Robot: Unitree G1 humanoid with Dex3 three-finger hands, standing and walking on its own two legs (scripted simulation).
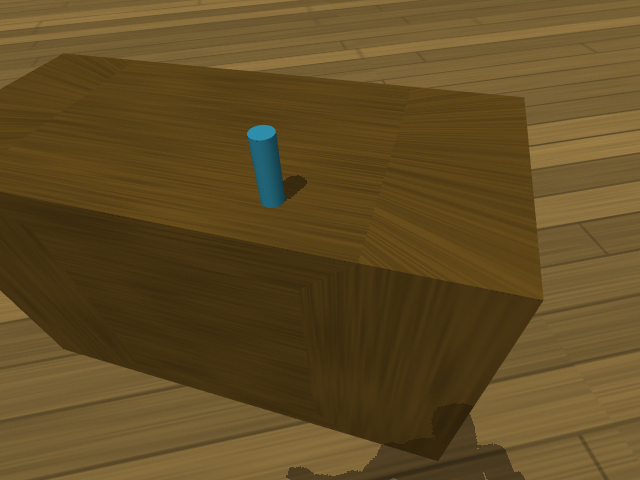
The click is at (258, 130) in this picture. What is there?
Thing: slim round
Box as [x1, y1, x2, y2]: [247, 125, 284, 207]
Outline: 258,125 249,129 247,132 247,136 261,203 267,207 274,207 280,205 284,201 276,135 273,127 268,125
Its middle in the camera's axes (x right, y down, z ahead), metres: -0.09 -0.13 +0.65
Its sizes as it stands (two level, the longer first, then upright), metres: 0.044 0.044 0.135
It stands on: a support 0.80 m high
